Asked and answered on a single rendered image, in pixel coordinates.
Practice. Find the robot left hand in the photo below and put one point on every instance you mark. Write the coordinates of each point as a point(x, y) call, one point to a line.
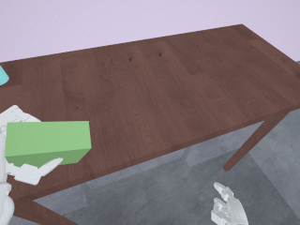
point(26, 173)

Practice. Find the sponge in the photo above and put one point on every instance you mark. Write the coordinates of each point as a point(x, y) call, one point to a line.
point(36, 143)

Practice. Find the robot right hand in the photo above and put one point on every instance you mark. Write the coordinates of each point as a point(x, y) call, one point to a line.
point(229, 213)

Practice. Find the robot left forearm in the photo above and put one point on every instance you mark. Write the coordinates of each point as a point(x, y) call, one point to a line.
point(6, 203)

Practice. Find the table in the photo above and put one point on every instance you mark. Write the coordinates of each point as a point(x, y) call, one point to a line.
point(147, 98)

